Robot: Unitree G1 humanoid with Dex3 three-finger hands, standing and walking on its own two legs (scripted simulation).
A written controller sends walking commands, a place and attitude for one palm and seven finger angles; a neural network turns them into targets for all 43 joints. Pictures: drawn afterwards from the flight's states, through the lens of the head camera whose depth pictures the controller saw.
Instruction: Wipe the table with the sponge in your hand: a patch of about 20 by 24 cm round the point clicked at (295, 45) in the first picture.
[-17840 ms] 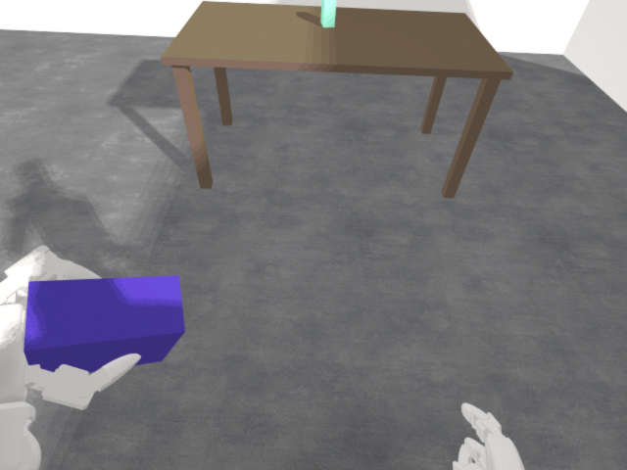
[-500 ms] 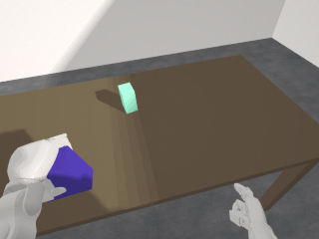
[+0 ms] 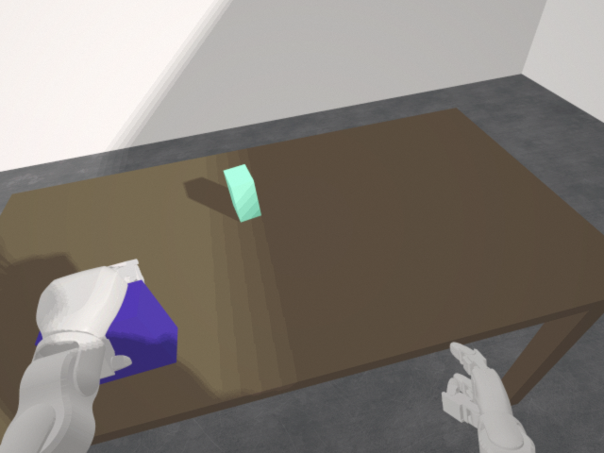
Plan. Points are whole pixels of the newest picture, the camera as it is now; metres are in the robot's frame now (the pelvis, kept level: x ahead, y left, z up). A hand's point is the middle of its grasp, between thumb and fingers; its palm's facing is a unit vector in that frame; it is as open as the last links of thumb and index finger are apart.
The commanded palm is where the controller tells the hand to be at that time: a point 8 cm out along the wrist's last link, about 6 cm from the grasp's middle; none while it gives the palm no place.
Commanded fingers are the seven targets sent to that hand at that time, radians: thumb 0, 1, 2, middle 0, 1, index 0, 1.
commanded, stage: turn the palm down, sponge in hand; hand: left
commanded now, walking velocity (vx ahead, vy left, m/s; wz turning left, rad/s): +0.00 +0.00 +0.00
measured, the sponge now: (123, 342) +0.21 +0.29 +0.04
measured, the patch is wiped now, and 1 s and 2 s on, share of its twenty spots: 0.00 0.00 0.00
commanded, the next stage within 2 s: move the sponge above the wiping area in 0.16 s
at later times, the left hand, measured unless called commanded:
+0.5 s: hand (112, 325) +0.22 +0.30 +0.08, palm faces -0.02 -0.09 -1.00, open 9.9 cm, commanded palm +0.20 +0.29 +0.14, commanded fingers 0.00 0.10 1.30 -1.20 -1.60 -1.20 -1.60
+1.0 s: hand (122, 326) +0.23 +0.30 +0.05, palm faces -0.04 -0.09 -0.99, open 9.9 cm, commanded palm +0.21 +0.29 +0.12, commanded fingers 0.00 0.10 1.30 -1.20 -1.60 -1.20 -1.60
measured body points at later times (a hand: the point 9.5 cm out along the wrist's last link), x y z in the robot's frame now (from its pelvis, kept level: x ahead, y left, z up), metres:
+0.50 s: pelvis +0.00 +0.01 +0.00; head -0.01 -0.03 +0.45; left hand +0.22 +0.30 +0.13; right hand +0.25 -0.19 -0.08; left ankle +0.02 +0.15 -0.74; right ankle -0.01 -0.13 -0.74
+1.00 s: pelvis +0.00 +0.01 +0.00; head +0.00 -0.02 +0.45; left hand +0.23 +0.30 +0.11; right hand +0.24 -0.20 -0.08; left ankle +0.02 +0.15 -0.74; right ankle -0.01 -0.13 -0.74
